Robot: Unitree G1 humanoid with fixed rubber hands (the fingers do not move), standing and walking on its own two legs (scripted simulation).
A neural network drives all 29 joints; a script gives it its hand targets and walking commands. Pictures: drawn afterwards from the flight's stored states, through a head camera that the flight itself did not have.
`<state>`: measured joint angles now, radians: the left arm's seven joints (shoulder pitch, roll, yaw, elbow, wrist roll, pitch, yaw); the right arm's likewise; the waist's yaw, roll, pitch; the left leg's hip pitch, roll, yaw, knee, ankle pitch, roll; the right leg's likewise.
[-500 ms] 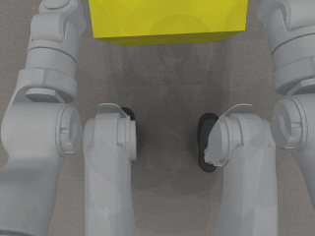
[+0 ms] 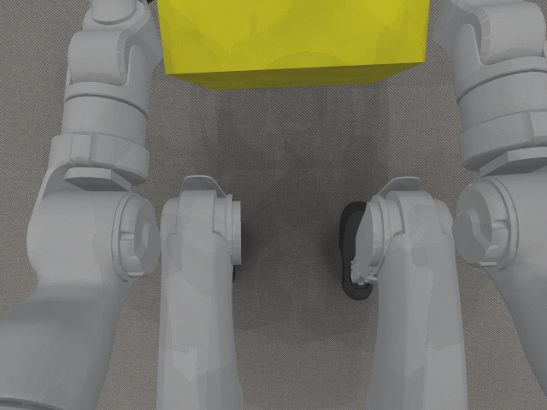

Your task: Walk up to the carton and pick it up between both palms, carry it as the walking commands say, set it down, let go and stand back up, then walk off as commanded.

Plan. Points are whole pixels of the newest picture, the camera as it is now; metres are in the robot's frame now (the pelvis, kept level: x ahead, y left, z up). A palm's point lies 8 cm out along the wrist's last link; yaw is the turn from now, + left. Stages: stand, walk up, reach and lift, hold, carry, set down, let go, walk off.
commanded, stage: reach and lift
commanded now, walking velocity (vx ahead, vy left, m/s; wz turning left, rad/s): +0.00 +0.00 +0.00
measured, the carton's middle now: (291, 9) +0.56 +0.02 -0.19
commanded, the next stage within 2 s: none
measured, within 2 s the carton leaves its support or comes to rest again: neither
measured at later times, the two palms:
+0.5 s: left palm out of the picture +0.53 +0.19 -0.03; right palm out of the picture +0.55 -0.15 -0.03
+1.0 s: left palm out of the picture +0.51 +0.19 +0.04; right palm out of the picture +0.53 -0.15 +0.04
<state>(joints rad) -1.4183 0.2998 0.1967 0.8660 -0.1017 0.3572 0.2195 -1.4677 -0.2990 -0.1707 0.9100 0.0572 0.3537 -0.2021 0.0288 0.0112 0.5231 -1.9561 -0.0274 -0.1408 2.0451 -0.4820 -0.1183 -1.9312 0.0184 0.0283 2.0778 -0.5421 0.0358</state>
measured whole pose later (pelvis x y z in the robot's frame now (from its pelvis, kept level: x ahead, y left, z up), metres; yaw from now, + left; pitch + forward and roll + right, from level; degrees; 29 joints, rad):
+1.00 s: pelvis +0.00 +0.00 +0.11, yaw +0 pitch +14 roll -1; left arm -1.24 0.22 0.25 0.75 -0.04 0.41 0.22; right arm -1.30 -0.23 -0.21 0.82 0.02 0.42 -0.21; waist 0.03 0.01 0.52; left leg -1.51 -0.03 -0.14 1.73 -0.47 -0.12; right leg -1.49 0.02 0.03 1.76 -0.52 0.04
